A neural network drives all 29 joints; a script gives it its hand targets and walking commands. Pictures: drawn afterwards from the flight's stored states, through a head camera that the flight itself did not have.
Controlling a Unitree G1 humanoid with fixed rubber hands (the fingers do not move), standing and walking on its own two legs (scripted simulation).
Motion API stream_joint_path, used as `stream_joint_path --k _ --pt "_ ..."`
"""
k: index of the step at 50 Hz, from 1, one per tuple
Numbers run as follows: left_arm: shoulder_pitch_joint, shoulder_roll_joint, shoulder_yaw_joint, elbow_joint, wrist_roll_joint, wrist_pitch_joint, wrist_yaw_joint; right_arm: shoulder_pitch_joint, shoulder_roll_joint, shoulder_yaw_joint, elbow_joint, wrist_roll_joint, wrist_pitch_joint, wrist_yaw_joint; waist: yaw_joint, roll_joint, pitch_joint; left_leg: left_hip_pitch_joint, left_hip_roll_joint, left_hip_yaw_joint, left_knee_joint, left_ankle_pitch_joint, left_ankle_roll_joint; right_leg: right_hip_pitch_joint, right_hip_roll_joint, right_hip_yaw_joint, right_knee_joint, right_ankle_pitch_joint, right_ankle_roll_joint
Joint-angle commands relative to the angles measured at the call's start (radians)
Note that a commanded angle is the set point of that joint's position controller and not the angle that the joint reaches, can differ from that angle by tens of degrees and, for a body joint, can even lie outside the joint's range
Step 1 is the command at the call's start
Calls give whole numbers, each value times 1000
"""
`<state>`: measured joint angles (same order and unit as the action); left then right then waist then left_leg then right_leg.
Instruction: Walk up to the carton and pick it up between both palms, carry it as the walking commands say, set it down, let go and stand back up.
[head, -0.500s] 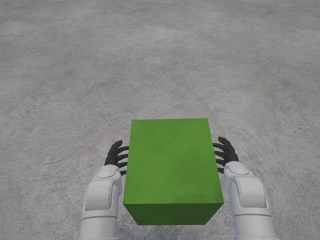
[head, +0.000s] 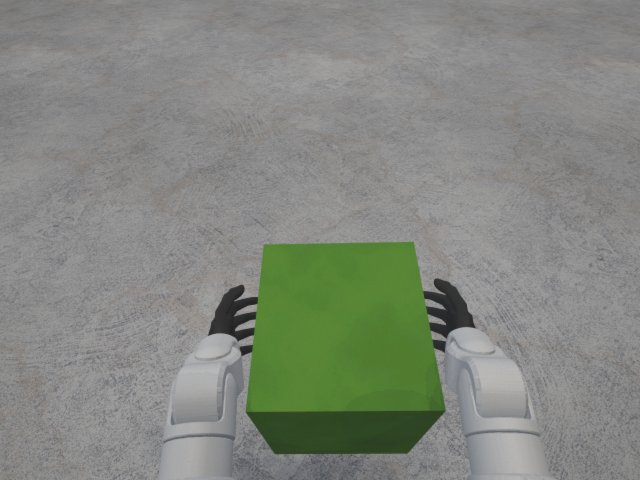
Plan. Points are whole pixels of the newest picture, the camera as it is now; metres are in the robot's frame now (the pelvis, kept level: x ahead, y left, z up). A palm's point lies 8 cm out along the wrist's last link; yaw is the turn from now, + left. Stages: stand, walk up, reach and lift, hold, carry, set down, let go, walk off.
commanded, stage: carry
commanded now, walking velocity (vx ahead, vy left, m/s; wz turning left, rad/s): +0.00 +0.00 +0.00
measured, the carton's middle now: (339, 354) +0.30 +0.00 -0.04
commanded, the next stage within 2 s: none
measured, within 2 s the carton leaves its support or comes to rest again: neither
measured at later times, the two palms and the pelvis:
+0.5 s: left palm (217, 333) +0.27 +0.15 +0.07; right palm (463, 323) +0.28 -0.14 +0.08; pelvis +0.02 +0.00 +0.00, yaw +0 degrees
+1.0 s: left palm (229, 237) +0.43 +0.16 +0.06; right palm (426, 223) +0.44 -0.13 +0.08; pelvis +0.17 +0.01 +0.00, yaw -1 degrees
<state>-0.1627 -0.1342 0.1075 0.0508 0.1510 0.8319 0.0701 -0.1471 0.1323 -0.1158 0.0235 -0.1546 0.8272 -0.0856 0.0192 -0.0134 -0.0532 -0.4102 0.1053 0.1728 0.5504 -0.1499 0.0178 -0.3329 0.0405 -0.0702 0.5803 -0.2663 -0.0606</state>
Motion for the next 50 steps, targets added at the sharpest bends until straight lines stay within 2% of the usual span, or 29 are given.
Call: stream_joint_path --k 1,2,3,4,5,7,10,12,13,15,17,20,23,24,25,27,30,31,32,35,36,38,40,43,45,47,48,49,50 --pt "-351 -703 -429 -90 -171 -132 -184 -404 696 450 -91 178 -120 203 -30 -37 -423 284 70 -165 -96 1 28 60 -135 99 -120 100 -12" --pt "-473 -760 -608 -419 -328 -110 -174 -465 727 603 -370 298 -100 189 -27 15 -392 222 79 -168 -57 92 35 96 -155 120 -122 274 -18" --pt "-361 -760 -528 -194 -250 -76 -181 -467 732 559 -268 263 -72 185 -32 -70 -349 220 59 -138 -52 -45 28 86 -181 145 -158 220 -26" --pt "-433 -765 -579 -291 -280 -53 -181 -492 727 593 -306 282 -47 187 -30 45 -367 236 63 -146 -48 -23 33 83 -189 157 -149 268 -39" --pt "-421 -772 -568 -282 -283 -35 -183 -368 760 582 -212 265 -16 188 -31 -38 -360 206 51 -139 -56 -52 17 90 -199 142 -160 191 -39" --pt "-350 -727 -455 -91 -180 -43 -183 -387 710 479 -67 204 -22 201 -28 58 -359 247 53 -130 -86 -58 14 70 -173 128 -150 50 -33" --pt "-378 -731 -474 -177 -213 -50 -183 -416 730 524 -152 245 -34 202 -27 -31 -369 252 71 -161 -70 46 20 63 -156 109 -137 188 -21" --pt "-360 -714 -464 -141 -182 -87 -171 -405 693 466 -133 210 -77 203 -18 103 -382 269 59 -150 -95 -13 24 42 -171 137 -119 101 -38" --pt "-401 -737 -541 -274 -252 -90 -172 -457 713 548 -283 267 -89 200 -21 68 -384 267 77 -163 -93 56 39 53 -155 129 -115 163 -27" --pt "-287 -698 -449 -67 -160 -75 -178 -324 688 458 -44 177 -68 202 -22 13 -372 239 65 -157 -65 -62 39 68 -178 158 -154 67 -36" --pt "-393 -826 -738 -503 -422 32 -186 -498 788 761 -560 424 34 184 -19 -100 -334 156 -19 -65 55 -301 37 64 -217 242 -284 -342 -56" --pt "-414 -796 -706 -530 -397 178 -176 -465 804 734 -482 454 200 196 -14 -92 -266 165 -67 -33 -3 -301 28 57 -249 242 -320 -414 -103" --pt "-420 -758 -620 -429 -336 220 -191 -333 778 610 -303 345 239 210 -33 43 -296 390 24 -126 -138 -282 42 -70 -139 88 -138 -284 -41" --pt "-479 -796 -733 -550 -405 254 -196 -455 793 714 -510 439 257 216 -41 123 -217 392 85 -224 -221 -468 69 -177 -101 49 -74 -351 -13" --pt "-413 -748 -543 -267 -265 219 -196 -393 738 525 -231 318 224 225 -50 215 -324 484 202 -401 -336 -598 117 -224 -64 -8 103 -314 -13" --pt "-531 -884 -775 -648 -475 257 -209 -477 879 754 -564 491 261 219 -32 231 -235 341 266 -407 -393 -619 151 -177 -96 1 139 -245 -18" --pt "-468 -869 -738 -583 -453 337 -211 -481 868 730 -534 472 334 222 -10 103 -316 194 181 -236 -253 -521 95 99 -83 40 -59 -186 -56" --pt "-462 -872 -738 -569 -453 341 -208 -506 875 721 -535 482 343 227 -1 53 -287 91 105 -154 -138 -494 48 172 -166 178 -183 -336 -71" --pt "-522 -872 -738 -602 -462 345 -214 -557 869 754 -563 486 355 222 17 -241 -246 -136 -15 0 199 -404 -7 303 -295 497 -413 -539 -117" --pt "-517 -881 -730 -561 -464 347 -228 -474 897 715 -472 453 369 228 10 -76 -177 -430 2 -135 345 -229 -2 493 -389 532 -409 -304 -161" --pt "-480 -863 -612 -398 -380 317 -223 -500 888 623 -350 414 334 235 17 -76 -189 -396 -6 -128 307 -235 -14 489 -391 522 -373 -97 -172" --pt "-528 -903 -700 -570 -457 327 -228 -532 921 740 -528 483 336 226 16 -78 -253 -339 -46 -93 266 -226 -22 587 -353 433 -314 226 -131" --pt "-439 -854 -522 -251 -328 268 -230 -532 860 560 -295 351 271 221 20 -136 -285 -345 -31 -93 229 -205 -14 621 -348 377 -271 380 -127" --pt "-610 -896 -749 -649 -487 242 -212 -562 941 736 -560 487 252 219 15 -99 -200 -186 -74 -22 37 -169 -5 483 -291 248 -242 411 -128" --pt "-520 -850 -643 -505 -400 238 -212 -443 903 619 -372 372 246 215 0 -91 -349 204 -131 64 -213 2 8 411 -220 76 -53 641 -66" --pt "-588 -867 -777 -674 -494 282 -215 -429 922 718 -506 448 271 213 -52 7 -453 729 11 -131 -154 -79 110 -23 -137 -18 251 490 31" --pt "-548 -832 -654 -402 -384 257 -220 -395 860 547 -245 335 230 221 -59 323 -479 908 236 -439 -143 74 207 -314 -59 -76 457 65 77" --pt "-680 -893 -831 -704 -529 270 -227 -499 939 713 -545 465 243 218 -51 386 -372 865 308 -590 -206 273 265 -512 -15 -44 598 -310 67" --pt "-657 -839 -665 -505 -416 253 -225 -484 913 584 -335 371 239 209 -48 238 -339 833 335 -555 -212 265 278 -532 -86 35 613 -331 46"
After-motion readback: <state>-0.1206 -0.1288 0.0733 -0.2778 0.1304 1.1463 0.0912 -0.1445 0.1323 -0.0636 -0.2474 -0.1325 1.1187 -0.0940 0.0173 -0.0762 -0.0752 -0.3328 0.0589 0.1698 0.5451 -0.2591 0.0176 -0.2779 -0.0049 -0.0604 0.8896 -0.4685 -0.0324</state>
